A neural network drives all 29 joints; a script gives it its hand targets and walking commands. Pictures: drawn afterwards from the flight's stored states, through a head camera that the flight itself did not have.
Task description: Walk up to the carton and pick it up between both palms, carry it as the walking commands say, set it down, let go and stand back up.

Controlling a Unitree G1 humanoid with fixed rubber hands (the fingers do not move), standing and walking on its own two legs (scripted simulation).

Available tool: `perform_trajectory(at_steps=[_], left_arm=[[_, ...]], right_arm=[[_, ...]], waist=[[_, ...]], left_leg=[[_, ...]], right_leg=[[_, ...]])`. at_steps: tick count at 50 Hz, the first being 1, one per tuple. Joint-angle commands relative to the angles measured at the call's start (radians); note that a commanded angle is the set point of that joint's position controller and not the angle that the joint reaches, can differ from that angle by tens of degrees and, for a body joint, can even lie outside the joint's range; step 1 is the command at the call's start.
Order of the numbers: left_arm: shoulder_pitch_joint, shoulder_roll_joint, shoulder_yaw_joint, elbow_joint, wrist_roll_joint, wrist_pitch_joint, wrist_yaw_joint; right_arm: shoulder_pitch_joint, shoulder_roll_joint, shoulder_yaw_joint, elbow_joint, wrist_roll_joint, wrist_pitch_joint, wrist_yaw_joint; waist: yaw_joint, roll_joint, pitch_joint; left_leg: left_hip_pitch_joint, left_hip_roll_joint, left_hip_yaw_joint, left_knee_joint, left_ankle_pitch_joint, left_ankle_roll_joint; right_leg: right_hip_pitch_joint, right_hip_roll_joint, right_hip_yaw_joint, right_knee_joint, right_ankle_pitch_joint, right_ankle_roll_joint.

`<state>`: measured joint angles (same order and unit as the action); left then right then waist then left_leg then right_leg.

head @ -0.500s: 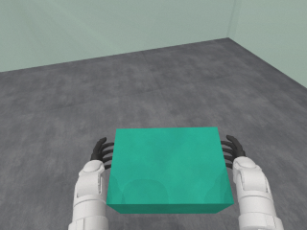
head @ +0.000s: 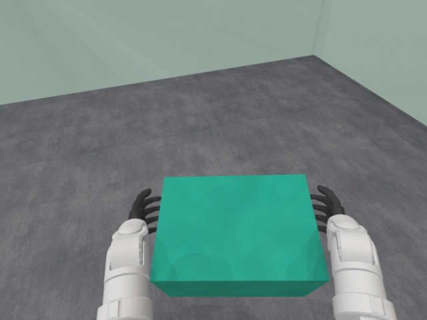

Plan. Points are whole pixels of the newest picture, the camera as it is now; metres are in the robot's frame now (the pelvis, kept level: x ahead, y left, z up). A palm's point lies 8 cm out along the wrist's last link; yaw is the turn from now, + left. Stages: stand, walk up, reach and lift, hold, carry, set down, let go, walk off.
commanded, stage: reach and lift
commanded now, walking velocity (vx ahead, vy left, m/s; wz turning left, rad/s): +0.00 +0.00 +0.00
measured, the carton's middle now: (235, 237) +0.30 +0.00 -0.03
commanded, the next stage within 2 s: hold in 0.50 s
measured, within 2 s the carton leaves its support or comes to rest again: neither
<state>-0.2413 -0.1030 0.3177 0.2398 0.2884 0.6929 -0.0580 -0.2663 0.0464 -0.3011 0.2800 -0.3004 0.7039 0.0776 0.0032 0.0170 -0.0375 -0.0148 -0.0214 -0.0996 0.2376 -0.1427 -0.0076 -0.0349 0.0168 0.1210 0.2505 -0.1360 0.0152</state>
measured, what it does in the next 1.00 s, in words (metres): stands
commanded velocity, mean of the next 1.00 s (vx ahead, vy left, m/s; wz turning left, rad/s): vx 0.00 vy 0.00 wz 0.00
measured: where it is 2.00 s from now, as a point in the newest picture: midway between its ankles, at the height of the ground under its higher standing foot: outside the picture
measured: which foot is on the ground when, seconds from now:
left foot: down 0.00-1.00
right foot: down 0.00-1.00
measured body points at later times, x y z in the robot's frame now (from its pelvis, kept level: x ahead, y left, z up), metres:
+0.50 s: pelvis +0.01 +0.00 +0.00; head -0.04 -0.01 +0.45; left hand +0.29 +0.19 +0.04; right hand +0.30 -0.20 +0.03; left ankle +0.00 +0.13 -0.75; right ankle +0.01 -0.13 -0.75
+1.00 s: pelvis +0.00 +0.00 +0.00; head -0.05 -0.01 +0.45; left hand +0.29 +0.19 +0.04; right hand +0.29 -0.20 +0.04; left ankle +0.00 +0.13 -0.75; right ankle +0.01 -0.13 -0.75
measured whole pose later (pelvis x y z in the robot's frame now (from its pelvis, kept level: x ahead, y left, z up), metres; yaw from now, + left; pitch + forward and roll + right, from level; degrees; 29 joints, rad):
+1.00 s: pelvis +0.00 +0.00 +0.00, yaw +0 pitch -4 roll +0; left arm -0.21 -0.10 0.31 0.22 0.28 0.69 -0.06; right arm -0.22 0.06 -0.29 0.23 -0.30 0.71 0.07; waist 0.00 0.01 -0.04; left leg -0.01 -0.02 -0.11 0.23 -0.14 -0.01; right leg -0.03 0.02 0.11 0.24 -0.13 0.01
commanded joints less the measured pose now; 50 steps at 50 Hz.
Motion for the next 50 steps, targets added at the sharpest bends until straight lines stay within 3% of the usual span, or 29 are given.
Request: perform_trajectory(at_steps=[1, 17, 50], left_arm=[[-0.523, -0.853, -0.604, -0.013, -0.289, -0.021, -0.292], [-0.456, -0.827, -0.628, -0.06, -0.293, -0.018, -0.284], [-0.484, -0.829, -0.615, -0.033, -0.291, -0.02, -0.292]], right_arm=[[-0.535, 0.871, 0.586, -0.055, 0.297, -0.042, 0.297], [-0.46, 0.857, 0.62, -0.122, 0.302, -0.034, 0.278], [-0.481, 0.858, 0.606, -0.099, 0.3, -0.036, 0.288]], waist=[[0.002, -0.019, -0.212], [-0.004, -0.025, -0.218], [-0.003, -0.019, -0.201]], left_leg=[[0.026, -0.084, 0.065, -0.033, 0.164, -0.007], [0.04, -0.092, 0.059, -0.033, 0.241, -0.009], [0.017, -0.089, 0.056, -0.039, 0.143, -0.008]], right_leg=[[0.069, 0.097, -0.077, -0.027, 0.144, 0.003], [0.1, 0.1, -0.069, -0.029, 0.236, 0.013], [0.062, 0.099, -0.073, -0.035, 0.131, 0.005]])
